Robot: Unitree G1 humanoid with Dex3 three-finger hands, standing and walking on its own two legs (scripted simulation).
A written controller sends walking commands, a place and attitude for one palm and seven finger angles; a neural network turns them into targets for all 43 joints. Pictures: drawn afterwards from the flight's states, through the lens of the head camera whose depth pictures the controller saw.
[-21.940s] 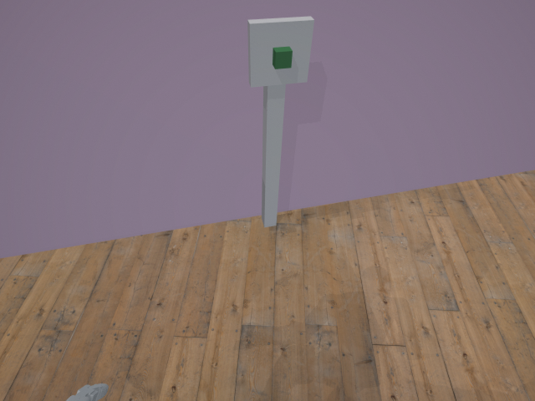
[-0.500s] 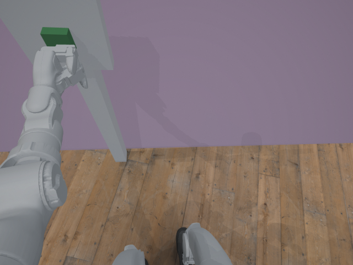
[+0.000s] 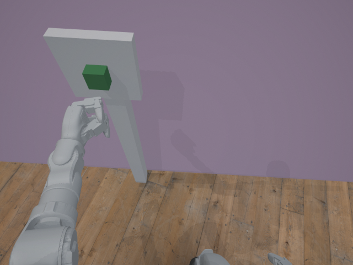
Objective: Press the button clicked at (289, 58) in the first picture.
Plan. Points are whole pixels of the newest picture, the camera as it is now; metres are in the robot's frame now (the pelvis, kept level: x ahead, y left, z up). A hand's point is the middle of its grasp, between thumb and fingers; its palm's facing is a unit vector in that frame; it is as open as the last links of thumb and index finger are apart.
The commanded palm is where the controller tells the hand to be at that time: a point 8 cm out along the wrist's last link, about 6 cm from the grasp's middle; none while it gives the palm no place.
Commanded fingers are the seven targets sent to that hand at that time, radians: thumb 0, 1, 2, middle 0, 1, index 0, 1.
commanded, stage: pull the fist back off the button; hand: left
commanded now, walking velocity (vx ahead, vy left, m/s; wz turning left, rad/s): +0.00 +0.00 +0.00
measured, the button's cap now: (98, 76) +0.52 +0.18 +0.11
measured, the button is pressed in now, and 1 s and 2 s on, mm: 0 0 0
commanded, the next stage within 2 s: draw the hand back to the body in 0.20 s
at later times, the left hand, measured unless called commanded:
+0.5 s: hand (94, 134) +0.37 +0.16 +0.10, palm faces -0.06 -1.00 -0.05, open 3.1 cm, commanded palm +0.33 +0.22 +0.10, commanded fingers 0.00 0.90 0.90 -1.30 -1.50 -1.30 -1.50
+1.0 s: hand (46, 179) +0.26 +0.20 +0.14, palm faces +0.20 -0.96 -0.21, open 3.1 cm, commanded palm +0.22 +0.25 +0.16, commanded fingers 0.00 0.90 0.90 -1.30 -1.50 -1.30 -1.50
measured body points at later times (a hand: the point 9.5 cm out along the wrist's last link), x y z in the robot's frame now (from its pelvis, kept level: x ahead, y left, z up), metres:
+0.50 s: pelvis +0.01 +0.00 +0.01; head +0.05 -0.01 +0.46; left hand +0.36 +0.22 +0.10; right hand +0.11 -0.24 -0.10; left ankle -0.06 +0.10 -0.70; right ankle +0.04 -0.11 -0.70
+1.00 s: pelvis +0.00 +0.00 +0.03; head +0.00 -0.01 +0.48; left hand +0.24 +0.25 +0.15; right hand +0.19 -0.22 -0.04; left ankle -0.06 +0.10 -0.70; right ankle +0.04 -0.11 -0.70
